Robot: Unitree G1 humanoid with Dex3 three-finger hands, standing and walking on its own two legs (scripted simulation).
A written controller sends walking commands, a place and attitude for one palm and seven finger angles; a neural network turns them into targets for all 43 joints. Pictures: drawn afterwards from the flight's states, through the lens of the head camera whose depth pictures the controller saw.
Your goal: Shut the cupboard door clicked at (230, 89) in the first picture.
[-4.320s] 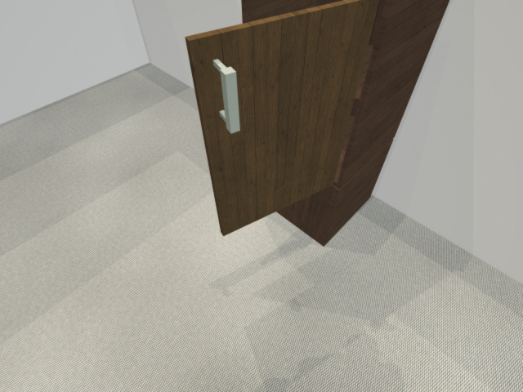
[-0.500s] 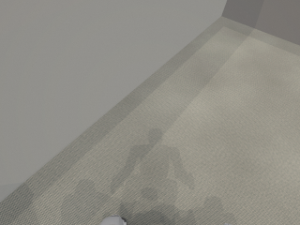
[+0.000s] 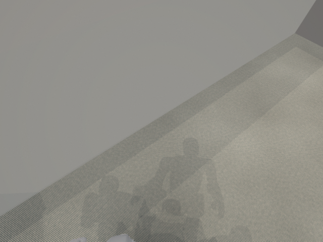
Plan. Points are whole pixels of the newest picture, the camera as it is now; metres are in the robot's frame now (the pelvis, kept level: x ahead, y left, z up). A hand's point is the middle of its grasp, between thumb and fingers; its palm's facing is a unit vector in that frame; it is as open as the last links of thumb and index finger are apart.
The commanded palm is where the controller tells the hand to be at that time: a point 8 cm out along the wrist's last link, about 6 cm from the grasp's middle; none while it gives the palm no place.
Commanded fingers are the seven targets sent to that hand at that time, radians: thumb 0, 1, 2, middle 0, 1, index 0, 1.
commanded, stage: turn to face it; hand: left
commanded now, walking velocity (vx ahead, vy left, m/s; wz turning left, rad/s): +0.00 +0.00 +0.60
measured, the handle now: out of the picture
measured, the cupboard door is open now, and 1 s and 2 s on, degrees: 74 74 74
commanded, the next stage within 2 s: none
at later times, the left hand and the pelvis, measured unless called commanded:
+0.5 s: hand out of the picture +0.11 +0.15 -0.15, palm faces +0.28 -0.92 -0.28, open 7.4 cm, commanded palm none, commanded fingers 0.00 0.90 0.90 -0.20 -0.30 -0.20 -0.30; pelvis +0.09 -0.06 +0.01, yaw +18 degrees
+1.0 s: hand out of the picture +0.08 +0.18 -0.16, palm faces +0.57 -0.78 -0.25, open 7.4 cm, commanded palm none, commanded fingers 0.00 0.90 0.90 -0.20 -0.30 -0.20 -0.30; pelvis +0.12 -0.05 +0.01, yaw +35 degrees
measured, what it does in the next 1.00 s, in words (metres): walks ahead, turning left: left foot, then right foot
